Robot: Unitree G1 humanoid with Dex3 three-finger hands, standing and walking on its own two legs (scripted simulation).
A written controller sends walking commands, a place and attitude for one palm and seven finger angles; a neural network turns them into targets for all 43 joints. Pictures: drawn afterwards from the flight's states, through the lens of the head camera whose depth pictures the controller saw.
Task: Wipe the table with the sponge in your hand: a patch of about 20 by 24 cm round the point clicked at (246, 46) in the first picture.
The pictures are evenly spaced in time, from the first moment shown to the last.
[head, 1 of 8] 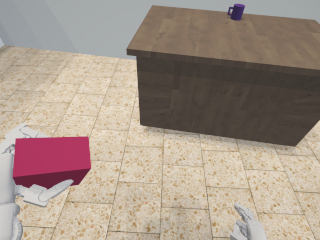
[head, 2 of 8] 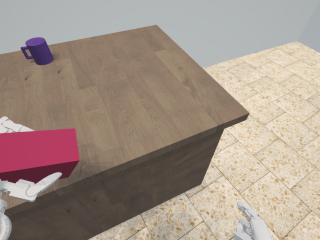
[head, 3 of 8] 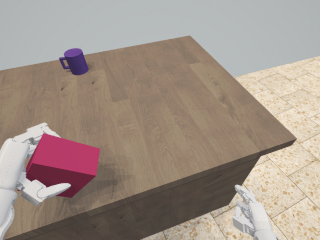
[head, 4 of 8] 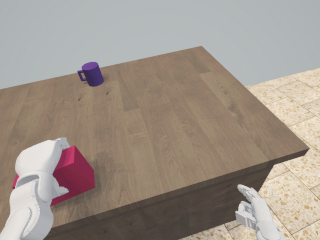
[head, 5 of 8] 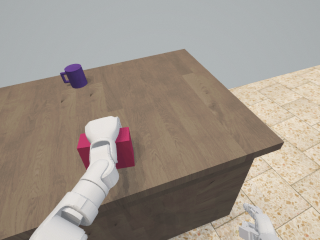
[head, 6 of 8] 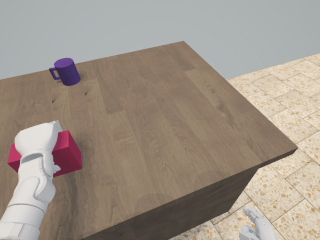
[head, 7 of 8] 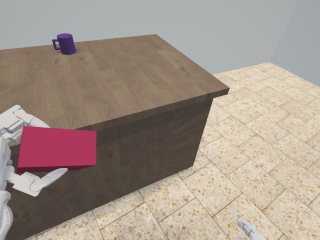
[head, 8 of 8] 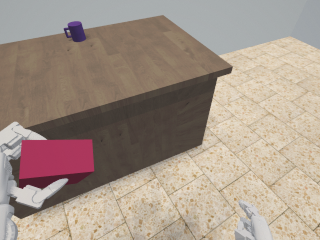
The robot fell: no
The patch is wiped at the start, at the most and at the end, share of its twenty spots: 0.00 1.00 1.00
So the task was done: no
